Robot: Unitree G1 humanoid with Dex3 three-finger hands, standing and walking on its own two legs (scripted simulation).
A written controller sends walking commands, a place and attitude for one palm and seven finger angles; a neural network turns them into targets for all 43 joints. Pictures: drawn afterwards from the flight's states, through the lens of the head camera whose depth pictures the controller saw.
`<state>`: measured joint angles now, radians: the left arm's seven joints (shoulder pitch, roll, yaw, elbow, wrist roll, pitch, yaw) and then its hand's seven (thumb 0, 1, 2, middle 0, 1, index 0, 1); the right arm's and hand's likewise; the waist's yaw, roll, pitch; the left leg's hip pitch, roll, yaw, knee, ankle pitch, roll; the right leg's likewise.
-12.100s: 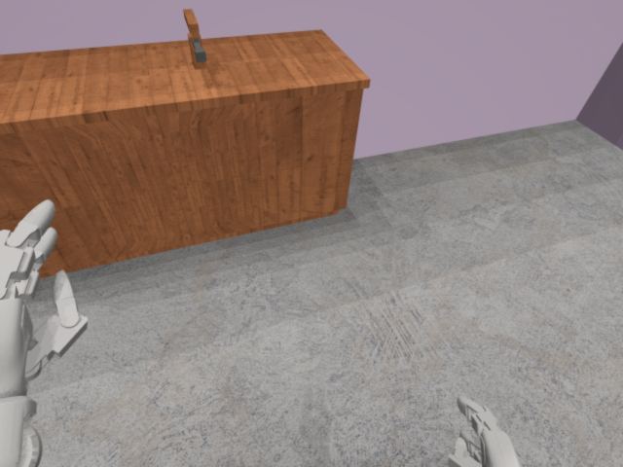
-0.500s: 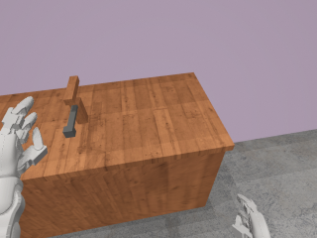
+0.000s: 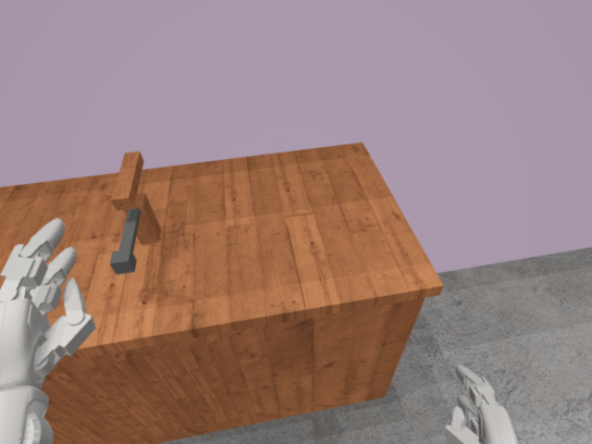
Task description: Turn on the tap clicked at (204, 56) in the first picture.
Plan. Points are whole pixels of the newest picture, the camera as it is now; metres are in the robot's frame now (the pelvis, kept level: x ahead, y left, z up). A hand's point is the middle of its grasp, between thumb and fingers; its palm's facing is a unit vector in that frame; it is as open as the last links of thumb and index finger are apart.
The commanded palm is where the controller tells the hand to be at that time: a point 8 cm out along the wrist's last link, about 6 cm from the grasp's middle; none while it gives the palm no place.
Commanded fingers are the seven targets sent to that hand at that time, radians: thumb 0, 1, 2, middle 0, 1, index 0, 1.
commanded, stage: turn the palm inward beside the body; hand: left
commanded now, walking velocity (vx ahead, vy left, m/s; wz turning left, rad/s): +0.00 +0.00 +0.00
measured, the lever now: (123, 262) +0.35 +0.33 +0.04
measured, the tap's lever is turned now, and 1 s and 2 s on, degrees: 0 0 0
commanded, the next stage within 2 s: reach beside the lever's end, fingers flat in 1.10 s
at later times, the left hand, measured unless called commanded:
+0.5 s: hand (68, 353) +0.16 +0.26 +0.13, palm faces +0.45 -0.88 -0.14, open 7.4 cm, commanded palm +0.11 +0.30 +0.15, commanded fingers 0.00 0.90 0.90 -0.20 -0.30 -0.20 -0.30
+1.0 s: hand (75, 353) +0.16 +0.25 +0.14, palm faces +0.47 -0.88 -0.11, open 7.4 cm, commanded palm +0.11 +0.29 +0.15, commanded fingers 0.00 0.90 0.90 -0.20 -0.30 -0.20 -0.30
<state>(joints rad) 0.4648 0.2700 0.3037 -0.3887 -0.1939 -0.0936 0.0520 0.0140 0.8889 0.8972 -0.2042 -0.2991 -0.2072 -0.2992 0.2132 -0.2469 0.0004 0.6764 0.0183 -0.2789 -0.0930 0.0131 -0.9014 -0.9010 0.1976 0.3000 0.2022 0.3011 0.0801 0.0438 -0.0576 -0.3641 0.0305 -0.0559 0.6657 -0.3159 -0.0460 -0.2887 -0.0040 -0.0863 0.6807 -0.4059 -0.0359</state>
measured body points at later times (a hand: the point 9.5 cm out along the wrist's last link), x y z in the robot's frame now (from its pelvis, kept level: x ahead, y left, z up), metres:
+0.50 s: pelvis -0.02 +0.03 +0.00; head -0.04 +0.02 +0.45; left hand +0.13 +0.30 +0.14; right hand +0.18 -0.18 -0.07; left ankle +0.02 +0.16 -0.72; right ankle -0.03 -0.09 -0.72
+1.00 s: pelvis -0.02 +0.02 +0.00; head -0.04 +0.00 +0.45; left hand +0.13 +0.29 +0.14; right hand +0.19 -0.19 -0.07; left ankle +0.02 +0.16 -0.72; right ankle -0.03 -0.09 -0.72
